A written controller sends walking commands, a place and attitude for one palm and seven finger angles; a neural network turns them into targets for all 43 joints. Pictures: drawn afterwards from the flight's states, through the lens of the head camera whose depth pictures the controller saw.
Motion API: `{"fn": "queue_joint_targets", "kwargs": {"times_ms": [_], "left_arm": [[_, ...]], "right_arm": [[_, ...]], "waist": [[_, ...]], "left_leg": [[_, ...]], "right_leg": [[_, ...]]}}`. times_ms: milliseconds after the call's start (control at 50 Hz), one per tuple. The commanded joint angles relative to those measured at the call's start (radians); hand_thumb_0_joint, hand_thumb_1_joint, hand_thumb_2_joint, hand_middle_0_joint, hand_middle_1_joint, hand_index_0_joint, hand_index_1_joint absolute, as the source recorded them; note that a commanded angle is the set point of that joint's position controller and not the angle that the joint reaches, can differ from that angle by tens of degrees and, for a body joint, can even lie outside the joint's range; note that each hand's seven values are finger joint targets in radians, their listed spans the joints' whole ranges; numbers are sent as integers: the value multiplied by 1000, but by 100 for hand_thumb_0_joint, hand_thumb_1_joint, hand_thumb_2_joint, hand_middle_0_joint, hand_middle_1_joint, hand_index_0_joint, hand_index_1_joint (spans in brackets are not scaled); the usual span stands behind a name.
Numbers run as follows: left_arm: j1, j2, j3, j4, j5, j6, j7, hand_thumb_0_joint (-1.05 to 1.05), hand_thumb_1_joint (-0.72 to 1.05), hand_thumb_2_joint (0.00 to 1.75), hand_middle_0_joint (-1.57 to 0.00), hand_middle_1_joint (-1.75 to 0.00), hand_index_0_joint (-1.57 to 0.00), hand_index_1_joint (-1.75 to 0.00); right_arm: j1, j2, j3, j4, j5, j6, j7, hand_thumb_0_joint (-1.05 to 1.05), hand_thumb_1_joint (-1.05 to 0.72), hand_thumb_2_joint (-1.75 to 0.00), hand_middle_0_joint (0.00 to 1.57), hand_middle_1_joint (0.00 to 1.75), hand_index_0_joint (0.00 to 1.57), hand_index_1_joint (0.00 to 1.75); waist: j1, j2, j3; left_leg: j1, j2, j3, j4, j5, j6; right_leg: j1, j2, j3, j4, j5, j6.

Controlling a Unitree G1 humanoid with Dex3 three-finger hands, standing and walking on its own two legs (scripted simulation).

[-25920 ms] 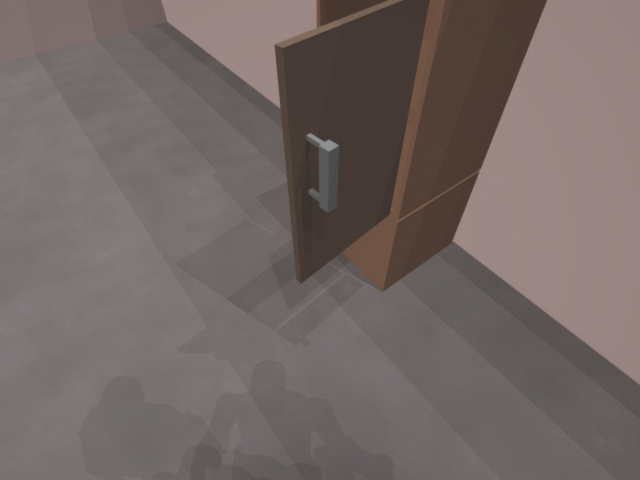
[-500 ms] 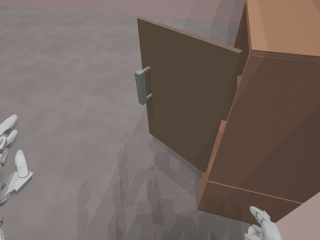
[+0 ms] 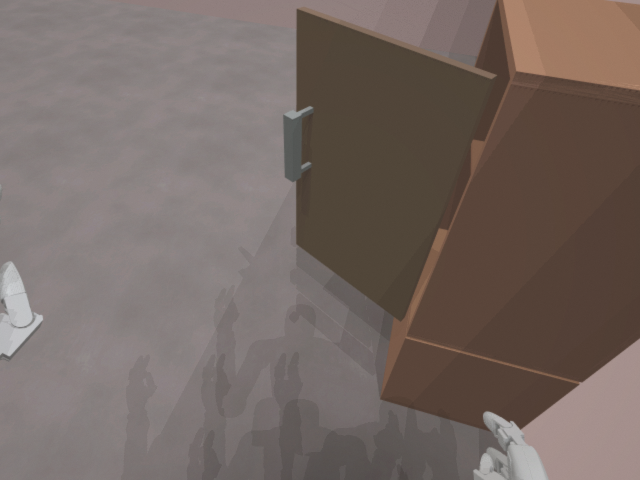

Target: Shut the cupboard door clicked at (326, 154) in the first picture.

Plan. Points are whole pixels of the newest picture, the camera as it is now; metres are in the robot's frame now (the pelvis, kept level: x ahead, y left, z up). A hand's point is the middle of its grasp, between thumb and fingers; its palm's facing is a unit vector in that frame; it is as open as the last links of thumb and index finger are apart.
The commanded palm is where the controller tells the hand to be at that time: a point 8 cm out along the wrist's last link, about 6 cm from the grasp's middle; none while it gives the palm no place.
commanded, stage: step back with the hand held close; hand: left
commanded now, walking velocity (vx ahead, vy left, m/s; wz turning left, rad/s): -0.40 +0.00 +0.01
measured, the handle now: (300, 144) +0.73 +0.09 +0.03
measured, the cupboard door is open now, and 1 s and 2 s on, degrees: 63 63 63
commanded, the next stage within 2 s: stop stepping back and stand still in 0.62 s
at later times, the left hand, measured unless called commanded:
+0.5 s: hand out of the picture +0.15 +0.29 +0.21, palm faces +0.50 -0.76 -0.42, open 7.4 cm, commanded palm +0.10 +0.31 +0.20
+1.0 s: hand out of the picture +0.03 +0.29 +0.18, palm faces +0.58 -0.75 -0.33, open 7.4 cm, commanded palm -0.04 +0.31 +0.20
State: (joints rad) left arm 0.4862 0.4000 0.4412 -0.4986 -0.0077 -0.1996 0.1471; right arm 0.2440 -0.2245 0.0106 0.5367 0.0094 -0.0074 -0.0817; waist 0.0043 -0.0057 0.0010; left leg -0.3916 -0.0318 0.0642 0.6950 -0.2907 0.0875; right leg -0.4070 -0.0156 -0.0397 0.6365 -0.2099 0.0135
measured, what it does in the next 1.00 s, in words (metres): walks backwards: right foot, then left foot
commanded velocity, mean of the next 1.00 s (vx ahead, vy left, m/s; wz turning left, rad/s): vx -0.20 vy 0.03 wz -0.01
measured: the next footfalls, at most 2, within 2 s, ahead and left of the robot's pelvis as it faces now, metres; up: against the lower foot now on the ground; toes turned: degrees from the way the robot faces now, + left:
right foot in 0.68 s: -0.16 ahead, -0.08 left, +0.00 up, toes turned +1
left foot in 0.98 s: -0.14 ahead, +0.13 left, +0.00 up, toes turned +4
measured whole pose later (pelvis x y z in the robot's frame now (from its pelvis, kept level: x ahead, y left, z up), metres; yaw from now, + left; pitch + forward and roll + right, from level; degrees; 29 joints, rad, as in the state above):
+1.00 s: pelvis -0.17 +0.00 +0.01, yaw +2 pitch +2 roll +0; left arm 0.41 0.35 0.40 -0.31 -0.05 -0.13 0.19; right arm 0.35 -0.31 -0.05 0.71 0.02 -0.03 -0.11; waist 0.00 0.02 -0.16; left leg -0.29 0.04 0.03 0.58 -0.36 -0.01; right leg -0.17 -0.05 -0.09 0.55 -0.41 0.02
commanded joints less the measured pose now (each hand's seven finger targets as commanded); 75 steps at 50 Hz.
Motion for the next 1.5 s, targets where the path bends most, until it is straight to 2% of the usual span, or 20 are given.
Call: {"fn": "queue_joint_targets", "kwargs": {"times_ms": [0,100,160,220,280,400,540,660,700,740,820,940,1000,1040,1100,1180,1240,1300,1420,1480], "left_arm": [[-100,191,129,-182,4,-78,23,0,90,90,-20,-30,-20,-30],[-83,202,122,-197,-8,-92,31,0,90,90,-20,-30,-20,-30],[-45,221,125,-225,-23,-94,51,0,90,90,-20,-30,-20,-30],[16,248,162,-289,-25,-109,60,0,90,90,-20,-30,-20,-30],[21,258,224,-309,-2,-128,54,0,90,90,-20,-30,-20,-30],[71,178,140,-235,-39,-125,24,0,90,90,-20,-30,-20,-30],[-80,193,54,-283,-52,-108,1,0,90,90,-20,-30,-20,-30],[108,364,278,-448,-103,-98,-27,0,90,90,-20,-30,-20,-30],[136,392,304,-430,-125,-106,-23,0,90,90,-20,-30,-20,-30],[229,311,267,-280,-112,-74,-1,0,90,90,-20,-30,-20,-30],[31,238,166,-100,-72,-3,37,0,90,90,-20,-30,-20,-30],[-189,137,-42,18,-29,19,43,0,90,90,-20,-30,-20,-30],[-155,224,36,-195,-15,-9,53,0,90,90,-20,-30,-20,-30],[-148,239,63,-335,-22,-24,44,0,90,90,-20,-30,-20,-30],[-115,245,105,-362,-28,-42,55,0,90,90,-20,-30,-20,-30],[35,208,135,-245,-37,-33,56,0,90,90,-20,-30,-20,-30],[84,180,121,-115,-37,-11,45,0,90,90,-20,-30,-20,-30],[33,188,91,-45,-43,17,44,0,90,90,-20,-30,-20,-30],[-167,160,15,-40,-23,-27,38,0,90,90,-20,-30,-20,-30],[-277,197,11,-171,-9,-47,53,0,90,90,-20,-30,-20,-30]], "right_arm": [[-108,-153,-71,-147,-4,-63,-11,0,-90,-90,20,30,20,30],[-95,-129,-70,-125,-11,-60,13,0,-90,-90,20,30,20,30],[-82,-118,-70,-103,-8,-52,22,0,-90,-90,20,30,20,30],[-98,-126,-65,-121,-5,-51,13,0,-90,-90,20,30,20,30],[-140,-139,-76,-121,-19,-84,-8,0,-90,-90,20,30,20,30],[-95,-114,-80,-48,-32,-137,4,0,-90,-90,20,30,20,30],[-93,-113,-79,23,-31,-177,27,0,-90,-90,20,30,20,30],[-188,-88,-65,-103,-23,-122,40,0,-90,-90,20,30,20,30],[-204,-55,-51,-122,1,-77,31,0,-90,-90,20,30,20,30],[-184,-79,-66,-92,16,-66,18,0,-90,-90,20,30,20,30],[-158,-75,-32,-66,1,-50,-12,0,-90,-90,20,30,20,30],[-103,-131,-66,-31,9,-102,-33,0,-90,-90,20,30,20,30],[-100,-136,-70,-72,11,-117,-37,0,-90,-90,20,30,20,30],[-86,-104,-51,-62,1,-128,-22,0,-90,-90,20,30,20,30],[-105,-105,-50,-43,-13,-172,-7,0,-90,-90,20,30,20,30],[-107,-94,-37,-49,-14,-162,4,0,-90,-90,20,30,20,30],[-97,-98,-40,-53,-13,-120,8,0,-90,-90,20,30,20,30],[-102,-86,-51,-60,-3,-78,14,0,-90,-90,20,30,20,30],[-124,-89,-29,-27,-18,-88,0,0,-90,-90,20,30,20,30],[-152,-91,-39,-32,-20,-120,-19,0,-90,-90,20,30,20,30]], "waist": [[-11,74,-17],[-17,-95,-26],[-29,-122,-91],[-32,18,-125],[-9,327,-135],[-8,154,-121],[9,244,-358],[47,227,-394],[20,-53,-276],[15,-174,-104],[-30,16,-15],[-14,-171,42],[-13,-71,-88],[-27,132,-158],[-23,231,-97],[-22,317,-50],[-21,211,-43],[3,-240,6],[-23,-129,63],[3,-113,38]], "left_leg": [[-477,186,-238,-329,-453,35],[-248,90,-179,-66,-298,-29],[-53,64,-136,35,-177,-51],[-90,129,-214,-202,-201,-12],[-477,365,-450,-549,-416,72],[3,319,-348,-457,-14,27],[619,276,-214,-286,891,-25],[273,221,-131,-370,287,-83],[213,81,3,-30,-42,-139],[-35,23,-122,445,-135,-132],[-83,108,-85,183,-49,-106],[111,63,-14,-203,41,-52],[217,129,-47,-225,423,-32],[277,174,-169,-289,590,-36],[209,278,-290,-453,184,-9],[46,256,-182,-487,-294,-20],[-125,183,-97,-358,-396,-48],[-300,52,-12,253,-218,-89],[-139,105,-23,225,-24,-93],[17,90,27,25,2,-75]], "right_leg": [[390,-31,167,42,-17,-26],[87,-205,368,-241,-260,-117],[-28,-268,339,-322,-254,-143],[35,-136,175,-161,-183,-68],[400,73,51,317,-68,5],[98,85,40,134,-302,-2],[22,91,39,-178,-186,12],[325,63,-8,-336,-78,-33],[68,-220,213,-451,-75,-106],[-97,-372,313,-443,-81,-194],[35,-269,163,-330,63,-152],[114,-192,160,-274,130,-50],[223,-86,49,-116,384,-14],[170,3,-43,17,141,14],[105,27,-13,79,-225,3],[220,44,-63,-85,-202,-21],[363,36,-27,-198,-215,-57],[260,-317,551,-505,-556,-222],[93,-232,195,-436,-169,-178],[100,-227,151,-401,-111,-167]]}}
